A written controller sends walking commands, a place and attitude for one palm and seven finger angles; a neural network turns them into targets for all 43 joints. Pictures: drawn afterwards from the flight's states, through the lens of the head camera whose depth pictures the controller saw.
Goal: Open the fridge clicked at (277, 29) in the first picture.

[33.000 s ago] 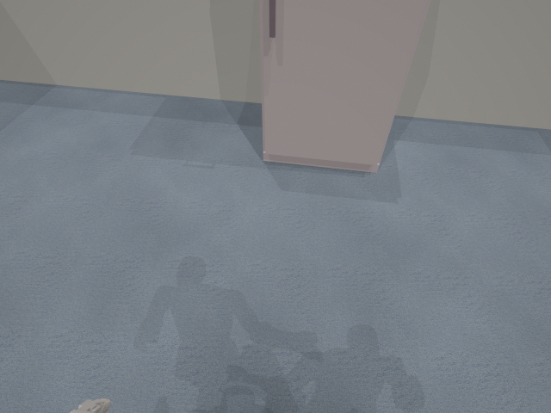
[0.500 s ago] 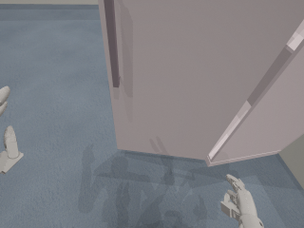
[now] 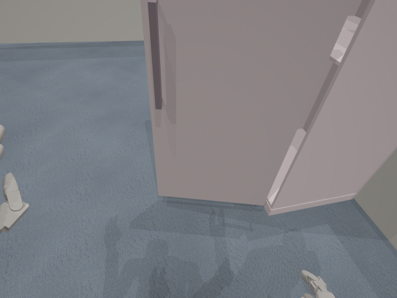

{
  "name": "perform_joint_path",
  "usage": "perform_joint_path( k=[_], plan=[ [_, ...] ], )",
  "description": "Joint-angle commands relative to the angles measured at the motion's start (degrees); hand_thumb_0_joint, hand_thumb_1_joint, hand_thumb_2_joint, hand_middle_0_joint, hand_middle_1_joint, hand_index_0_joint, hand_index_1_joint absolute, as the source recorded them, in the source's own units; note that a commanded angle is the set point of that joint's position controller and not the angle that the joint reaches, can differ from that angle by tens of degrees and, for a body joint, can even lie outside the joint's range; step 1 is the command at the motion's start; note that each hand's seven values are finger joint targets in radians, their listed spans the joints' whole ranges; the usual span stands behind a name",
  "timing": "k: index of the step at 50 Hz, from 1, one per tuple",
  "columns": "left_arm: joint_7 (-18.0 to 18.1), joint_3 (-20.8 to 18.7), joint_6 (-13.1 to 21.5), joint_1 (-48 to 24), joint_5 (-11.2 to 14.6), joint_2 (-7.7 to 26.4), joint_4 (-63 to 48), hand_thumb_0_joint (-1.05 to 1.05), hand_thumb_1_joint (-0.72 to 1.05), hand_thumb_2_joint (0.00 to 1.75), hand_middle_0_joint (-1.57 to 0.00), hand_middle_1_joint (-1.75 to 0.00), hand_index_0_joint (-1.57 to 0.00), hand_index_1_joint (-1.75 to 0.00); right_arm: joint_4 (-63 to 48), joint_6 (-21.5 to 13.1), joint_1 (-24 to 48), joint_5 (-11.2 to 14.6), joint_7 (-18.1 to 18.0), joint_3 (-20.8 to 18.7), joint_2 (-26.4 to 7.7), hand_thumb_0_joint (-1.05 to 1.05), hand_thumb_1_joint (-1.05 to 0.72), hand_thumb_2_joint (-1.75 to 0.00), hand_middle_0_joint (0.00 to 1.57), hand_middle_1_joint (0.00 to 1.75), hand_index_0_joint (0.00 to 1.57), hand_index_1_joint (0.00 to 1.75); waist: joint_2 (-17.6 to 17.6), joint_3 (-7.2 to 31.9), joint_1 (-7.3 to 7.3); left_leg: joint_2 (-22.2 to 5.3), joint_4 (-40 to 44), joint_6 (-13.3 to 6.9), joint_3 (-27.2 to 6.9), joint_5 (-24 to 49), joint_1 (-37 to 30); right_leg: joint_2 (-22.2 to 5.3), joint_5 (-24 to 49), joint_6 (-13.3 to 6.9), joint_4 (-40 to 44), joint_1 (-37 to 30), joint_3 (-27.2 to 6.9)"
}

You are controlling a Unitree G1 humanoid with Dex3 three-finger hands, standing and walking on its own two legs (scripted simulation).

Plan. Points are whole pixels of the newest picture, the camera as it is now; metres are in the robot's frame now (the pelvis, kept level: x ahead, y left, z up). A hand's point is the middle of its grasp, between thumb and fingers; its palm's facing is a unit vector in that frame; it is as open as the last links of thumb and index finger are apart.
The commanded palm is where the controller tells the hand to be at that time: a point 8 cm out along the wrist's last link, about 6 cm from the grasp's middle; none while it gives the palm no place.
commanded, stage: stop stepping back and stand still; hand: left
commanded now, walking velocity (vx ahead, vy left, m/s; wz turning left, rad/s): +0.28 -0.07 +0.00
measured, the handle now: (157, 60) +0.79 +0.17 +0.14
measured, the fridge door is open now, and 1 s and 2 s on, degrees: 72 72 72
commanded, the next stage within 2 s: let the arm hang, fingers relaxed in 0.56 s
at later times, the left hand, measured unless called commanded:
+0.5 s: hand out of the picture +0.14 +0.28 +0.18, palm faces +0.50 -0.77 -0.41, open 7.5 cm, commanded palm +0.07 +0.31 +0.18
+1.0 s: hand out of the picture -0.04 +0.20 -0.18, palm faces +0.01 -0.98 -0.17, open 7.1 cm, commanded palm none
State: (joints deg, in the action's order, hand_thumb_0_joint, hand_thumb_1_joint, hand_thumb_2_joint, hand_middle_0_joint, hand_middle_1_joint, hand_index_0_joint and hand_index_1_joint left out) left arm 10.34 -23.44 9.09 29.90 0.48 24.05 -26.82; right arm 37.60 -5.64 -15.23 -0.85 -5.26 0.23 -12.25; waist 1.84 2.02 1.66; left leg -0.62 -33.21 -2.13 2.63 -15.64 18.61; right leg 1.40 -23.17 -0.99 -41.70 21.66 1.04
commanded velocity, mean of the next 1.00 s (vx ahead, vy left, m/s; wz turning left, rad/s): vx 0.09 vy -0.01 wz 0.00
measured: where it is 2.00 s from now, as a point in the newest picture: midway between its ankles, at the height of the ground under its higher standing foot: outside the picture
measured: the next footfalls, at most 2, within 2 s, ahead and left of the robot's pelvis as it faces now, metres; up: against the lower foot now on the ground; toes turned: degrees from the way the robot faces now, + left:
left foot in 0.36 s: +0.02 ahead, +0.14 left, +0.00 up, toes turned +7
right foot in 0.56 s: +0.02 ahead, -0.08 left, +0.00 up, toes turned +1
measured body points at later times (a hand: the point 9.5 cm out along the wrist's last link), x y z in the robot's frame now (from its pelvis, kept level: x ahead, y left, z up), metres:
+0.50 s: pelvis -0.06 +0.01 +0.00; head -0.09 +0.02 +0.45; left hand +0.11 +0.32 +0.20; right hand +0.09 -0.23 -0.08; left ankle +0.00 +0.14 -0.73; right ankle -0.03 -0.08 -0.70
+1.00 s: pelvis -0.06 +0.02 +0.00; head -0.03 +0.03 +0.45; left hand -0.04 +0.25 -0.16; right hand +0.00 -0.24 -0.14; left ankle -0.02 +0.13 -0.73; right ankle -0.02 -0.08 -0.73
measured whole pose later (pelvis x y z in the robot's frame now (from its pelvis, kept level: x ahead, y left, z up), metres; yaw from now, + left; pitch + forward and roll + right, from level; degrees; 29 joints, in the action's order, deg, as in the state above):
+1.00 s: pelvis -0.06 +0.02 +0.00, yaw +3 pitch -1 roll +0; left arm 0.4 0.2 -3.0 16.6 -1.4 10.9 55.3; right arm 54.9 2.0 -13.8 -1.6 0.2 0.0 -13.4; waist 1.7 -4.0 1.6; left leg -1.8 -33.1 -0.6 3.8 -13.4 18.5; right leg 0.5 -15.2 -1.7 -33.0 17.2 2.9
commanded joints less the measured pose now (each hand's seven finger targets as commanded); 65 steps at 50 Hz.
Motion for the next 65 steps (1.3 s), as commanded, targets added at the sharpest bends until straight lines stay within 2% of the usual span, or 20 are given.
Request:
perform_joint_path(
  k=[1,4,5,6,7,10,16,19,21,25,26,28,32,33,36,38,42,45,50,65],
  plan=[
    [0.99,-6.14,3.78,-4.64,-0.35,8.95,-8.04,0.0,0.9,0.9,-0.2,-0.3,-0.2,-0.3,-8.52,-3.78,8.91,-0.68,-0.27,-2.53,-7.37,0.0,-0.9,-0.9,0.2,0.3,0.2,0.3,-13.16,-3.08,-1.52,-14.38,26.11,-6.02,-17.93,-29.47,11.21,-0.27,-4.98,-0.09,-12.99,-4.08,3.35],
    [0.91,-3.98,2.94,-2.98,0.34,7.22,-6.93,0.0,0.9,0.9,-0.2,-0.3,-0.2,-0.3,-8.91,-3.56,8.67,-0.11,-0.47,-2.66,-8.12,0.0,-0.9,-0.9,0.2,0.3,0.2,0.3,-11.66,-1.61,-2.28,-9.6,17.4,-2.23,-8.48,-26.31,12.76,0.9,-6.39,-1.36,9.44,-17.31,6.92],
    [0.79,-4.52,2.82,-3.15,-0.21,8.5,-7.2,0.0,0.9,0.9,-0.2,-0.3,-0.2,-0.3,-9.55,-3.02,8.97,-0.53,-0.48,-3.01,-8.15,0.0,-0.9,-0.9,0.2,0.3,0.2,0.3,-5.57,-3.11,-2.62,-4.91,2.96,-0.68,-3.78,-24.74,17.35,-3.59,-9.38,-4.24,19.19,-18.82,-1.98],
    [0.38,-5.34,2.92,-5.41,-0.35,10.37,-8.26,0.0,0.9,0.9,-0.2,-0.3,-0.2,-0.3,-10.08,-2.24,9.11,-0.62,-0.03,-3.36,-7.13,0.0,-0.9,-0.9,0.2,0.3,0.2,0.3,11.74,-4.4,-2.56,0.72,-19.55,1.33,0.42,-16.94,24.81,-18.72,-23.01,-11.16,32.22,-15.6,-28.86],
    [0.05,-6.85,4.29,-11.44,0.69,12.26,-12.66,0.0,0.9,0.9,-0.2,-0.3,-0.2,-0.3,-9.05,-2.86,8.96,-0.75,0.17,-3.64,-8.68,0.0,-0.9,-0.9,0.2,0.3,0.2,0.3,11.18,-5.83,-1.6,-0.88,-32.2,2.65,-1.86,-8.71,22.42,-23.95,-13.44,-13.39,35.45,-7.84,-34.01],
    [0.07,-5.56,4.02,-10.75,0.72,9.99,-9.5,0.0,0.9,0.9,-0.2,-0.3,-0.2,-0.3,-7.37,-3.03,5.63,0.05,0.57,-3.5,-6.79,0.0,-0.9,-0.9,0.2,0.3,0.2,0.3,4.77,0.25,-0.62,-2.89,-25.62,2.65,-0.98,-6.1,10.75,-16.84,-20.84,-8.33,32.08,-1.31,-18.39],
    [1.03,-5.09,4.37,-10.93,0.39,9.33,-8.32,0.0,0.9,0.9,-0.2,-0.3,-0.2,-0.3,-7.37,-4.45,5.85,-0.18,-1.64,-2.33,-6.55,0.0,-0.9,-0.9,0.2,0.3,0.2,0.3,0.95,-1.39,-0.14,-1.51,1.4,-0.12,3.55,-10.33,-9.05,-12.38,-18.88,-6.16,21.97,6.0,-11.26],
    [1.14,-7.0,5.36,-13.39,-0.13,10.32,-12.04,0.0,0.9,0.9,-0.2,-0.3,-0.2,-0.3,-9.13,-5.23,7.88,-0.19,-1.61,-2.79,-8.56,0.0,-0.9,-0.9,0.2,0.3,0.2,0.3,-18.98,-0.1,-1.17,-17.93,22.19,-7.89,-20.95,-20.65,-7.84,1.18,-7.24,1.07,-13.99,8.74,3.91],
    [-0.06,-6.93,5.48,-8.82,-0.17,9.48,-9.24,0.0,0.9,0.9,-0.2,-0.3,-0.2,-0.3,-8.36,-5.53,8.22,0.18,-0.14,-2.83,-7.29,0.0,-0.9,-0.9,0.2,0.3,0.2,0.3,-16.61,-4.45,-1.49,-18.87,25.3,-8.95,-23.02,-28.5,4.15,-2.78,-4.03,0.54,-22.51,7.08,-1.41],
    [0.32,-5.9,3.85,-2.91,0.59,8.65,-9.19,0.0,0.9,0.9,-0.2,-0.3,-0.2,-0.3,-9.35,-5.29,8.85,0.69,0.59,-2.01,-7.15,0.0,-0.9,-0.9,0.2,0.3,0.2,0.3,-13.03,-2.68,-2.66,-11.55,16.29,-3.07,-6.96,-25.3,12.82,-0.46,-3.53,-0.05,5.26,-14.81,6.1],
    [0.34,-5.98,3.54,-3.37,0.25,9.42,-10.32,0.0,0.9,0.9,-0.2,-0.3,-0.2,-0.3,-10.28,-4.63,9.2,0.45,0.58,-2.54,-7.52,0.0,-0.9,-0.9,0.2,0.3,0.2,0.3,-7.0,-3.34,-2.79,-7.61,5.95,-0.99,-2.76,-25.26,16.7,-2.48,-6.1,-1.94,13.66,-16.89,1.19],
    [0.56,-8.54,3.47,-7.74,1.14,13.39,-13.57,0.0,0.9,0.9,-0.2,-0.3,-0.2,-0.3,-10.82,-4.27,8.84,0.38,0.77,-2.69,-6.55,0.0,-0.9,-0.9,0.2,0.3,0.2,0.3,14.46,-4.0,-2.6,-0.27,-26.69,2.19,0.68,-12.26,20.69,-22.67,-12.09,-12.01,33.14,-9.98,-33.19],
    [0.41,-6.94,3.45,-5.52,1.79,9.19,-10.31,0.0,0.9,0.9,-0.2,-0.3,-0.2,-0.3,-8.14,-4.62,6.74,0.85,1.2,-2.36,-5.78,0.0,-0.9,-0.9,0.2,0.3,0.2,0.3,4.24,-0.59,-1.55,-3.16,-15.25,2.64,-0.19,-7.31,5.37,-16.42,-1.15,-8.68,26.97,-4.08,-16.45],
    [-6.62,14.54,-5.65,-10.64,-4.24,-2.89,33.17,0.0,0.9,0.9,-0.2,-0.3,-0.2,-0.3,5.73,-3.64,4.72,-0.7,6.91,-5.24,-11.88,0.0,-0.9,-0.9,0.2,0.3,0.2,0.3,1.05,-2.4,2.37,-5.67,-15.82,2.68,0.99,-10.39,10.78,-18.08,26.18,-7.74,13.96,-3.89,-3.85],
    [-8.98,17.14,-9.83,-10.98,-2.74,-4.1,39.29,0.0,0.9,0.9,-0.2,-0.3,-0.2,-0.3,2.27,3.99,-3.16,-0.34,6.75,-3.84,-8.54,0.0,-0.9,-0.9,0.2,0.3,0.2,0.3,5.11,-0.25,1.81,-4.25,-2.86,0.57,-2.68,2.35,-3.93,-10.52,6.73,-2.6,6.95,5.78,-1.0],
    [-9.29,18.42,-10.23,-12.07,-2.32,-4.38,44.94,0.0,0.9,0.9,-0.2,-0.3,-0.2,-0.3,0.57,4.92,1.8,-2.18,6.2,-4.61,-15.12,0.0,-0.9,-0.9,0.2,0.3,0.2,0.3,-5.35,-5.44,-0.24,-17.73,11.92,-7.72,-21.51,-11.05,7.22,-2.59,-8.31,1.25,-5.25,8.04,1.12],
    [-9.72,18.83,-9.83,-15.02,-2.36,0.05,59.87,0.0,0.9,0.9,-0.2,-0.3,-0.2,-0.3,3.61,5.15,8.21,-2.17,5.59,-2.76,-13.79,0.0,-0.9,-0.9,0.2,0.3,0.2,0.3,-4.37,-3.29,-3.73,-10.43,13.31,-3.21,-12.59,-9.45,15.38,-3.94,3.89,0.85,5.21,-11.14,-2.28],
    [-9.58,20.71,-8.54,-18.2,-1.92,1.51,69.65,0.0,0.9,0.9,-0.2,-0.3,-0.2,-0.3,8.98,6.45,4.65,-0.8,5.26,-1.86,-8.88,0.0,-0.9,-0.9,0.2,0.3,0.2,0.3,6.54,-2.83,-0.22,-1.15,0.24,1.17,-1.86,-4.94,1.09,-12.81,-0.4,-4.24,24.57,-1.41,-16.56],
    [-9.35,21.26,-7.93,-18.95,-1.43,-0.7,79.63,0.0,0.9,0.9,-0.2,-0.3,-0.2,-0.3,17.11,5.87,2.03,-0.64,4.38,-1.96,-8.41,0.0,-0.9,-0.9,0.2,0.3,0.2,0.3,-7.97,-1.03,0.17,-4.89,9.47,0.43,-4.63,1.55,-7.17,-7.87,6.28,-2.69,23.88,-4.77,-9.93],
    [-9.02,21.59,-7.83,-20.28,-1.44,0.93,90.39,0.0,0.9,0.9,-0.2,-0.3,-0.2,-0.3,25.26,4.68,5.11,-0.13,3.79,-2.63,-12.26,0.0,-0.9,-0.9,0.2,0.3,0.2,0.3,-2.95,1.03,-1.27,-7.6,15.09,-0.35,-5.56,12.45,-10.92,-8.14,19.61,-1.41,23.19,-13.64,-4.99]
  ],
)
